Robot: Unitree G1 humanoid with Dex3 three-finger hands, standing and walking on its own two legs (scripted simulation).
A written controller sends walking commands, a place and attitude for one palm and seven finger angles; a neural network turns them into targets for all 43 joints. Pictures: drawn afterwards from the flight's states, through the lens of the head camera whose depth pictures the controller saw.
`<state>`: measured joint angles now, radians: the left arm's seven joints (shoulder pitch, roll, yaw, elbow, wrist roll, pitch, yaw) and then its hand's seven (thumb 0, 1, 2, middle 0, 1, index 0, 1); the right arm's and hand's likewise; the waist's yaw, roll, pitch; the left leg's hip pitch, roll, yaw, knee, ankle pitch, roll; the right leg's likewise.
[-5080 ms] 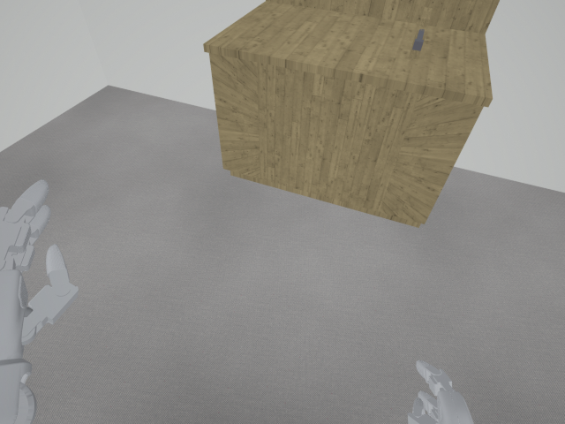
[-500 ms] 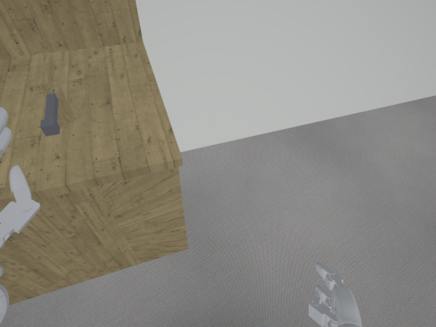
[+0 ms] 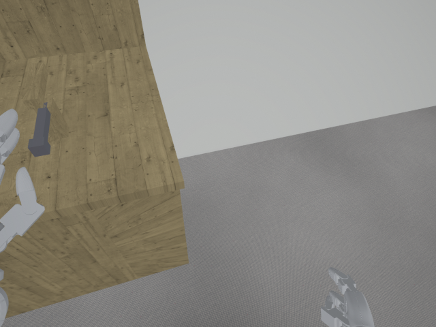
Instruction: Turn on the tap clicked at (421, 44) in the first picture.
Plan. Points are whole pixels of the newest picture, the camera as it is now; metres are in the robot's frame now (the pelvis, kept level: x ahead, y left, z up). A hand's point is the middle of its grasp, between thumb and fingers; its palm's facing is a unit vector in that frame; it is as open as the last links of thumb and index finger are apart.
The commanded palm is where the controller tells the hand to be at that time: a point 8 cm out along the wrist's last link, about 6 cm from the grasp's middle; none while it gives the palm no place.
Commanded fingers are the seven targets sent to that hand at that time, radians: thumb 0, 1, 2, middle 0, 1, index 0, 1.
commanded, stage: come to a stop and stand still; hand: left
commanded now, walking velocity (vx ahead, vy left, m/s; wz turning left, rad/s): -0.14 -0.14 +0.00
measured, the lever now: (39, 146) +0.42 +0.39 +0.06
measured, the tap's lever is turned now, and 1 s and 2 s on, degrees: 0 0 0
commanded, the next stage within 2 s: look again from close up in 1.52 s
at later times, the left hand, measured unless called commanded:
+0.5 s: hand (61, 231) +0.20 +0.21 +0.17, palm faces +0.39 -0.84 -0.38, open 7.5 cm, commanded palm +0.15 +0.25 +0.19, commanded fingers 0.00 0.90 0.90 -0.20 -0.30 -0.20 -0.30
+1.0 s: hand (28, 222) +0.20 +0.25 +0.17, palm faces +0.38 -0.85 -0.38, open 7.5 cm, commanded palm +0.14 +0.27 +0.19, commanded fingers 0.00 0.90 0.90 -0.20 -0.30 -0.20 -0.30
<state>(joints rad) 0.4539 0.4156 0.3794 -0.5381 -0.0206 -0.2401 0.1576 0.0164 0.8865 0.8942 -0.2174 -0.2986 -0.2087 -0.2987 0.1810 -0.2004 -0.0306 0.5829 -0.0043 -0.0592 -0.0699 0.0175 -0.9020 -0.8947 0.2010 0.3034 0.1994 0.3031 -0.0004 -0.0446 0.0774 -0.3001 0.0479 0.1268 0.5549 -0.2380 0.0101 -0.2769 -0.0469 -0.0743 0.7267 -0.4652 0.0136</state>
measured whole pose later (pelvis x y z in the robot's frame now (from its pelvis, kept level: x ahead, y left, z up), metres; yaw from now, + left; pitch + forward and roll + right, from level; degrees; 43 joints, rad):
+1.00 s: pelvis -0.03 +0.00 +0.01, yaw -3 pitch -1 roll -1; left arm 0.41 0.37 0.40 -0.46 -0.03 -0.22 0.12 0.02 0.89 0.89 -0.22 -0.30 -0.21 -0.30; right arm 0.25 -0.21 0.04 0.60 -0.01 -0.15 -0.04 0.02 -0.90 -0.89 0.20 0.30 0.20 0.30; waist 0.01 -0.03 0.06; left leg -0.26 -0.02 0.02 0.47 -0.21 0.05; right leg -0.24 0.02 -0.06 0.41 -0.16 -0.02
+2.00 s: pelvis -0.01 +0.02 +0.01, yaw -3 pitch +0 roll -2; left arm 0.44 0.32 0.32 -0.44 -0.04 -0.15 0.14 0.02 0.89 0.89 -0.21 -0.30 -0.20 -0.30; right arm 0.22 -0.20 0.04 0.57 -0.01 -0.07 -0.07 0.02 -0.90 -0.89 0.21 0.30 0.20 0.30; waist 0.02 0.00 -0.01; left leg -0.22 -0.04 0.03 0.43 -0.22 0.07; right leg -0.19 0.00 -0.04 0.36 -0.16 0.01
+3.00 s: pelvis +0.10 +0.07 +0.00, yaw -1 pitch -1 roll -1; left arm 0.43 0.36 0.37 -0.60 -0.05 -0.15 0.14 0.02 0.89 0.89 -0.21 -0.30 -0.20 -0.30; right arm 0.13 -0.12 0.06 0.56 0.01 -0.13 -0.03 0.02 -0.90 -0.89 0.20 0.30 0.20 0.30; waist 0.00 0.00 0.09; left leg -0.36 0.07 0.01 0.60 -0.23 -0.03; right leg -0.22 0.03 -0.02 0.57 -0.33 -0.02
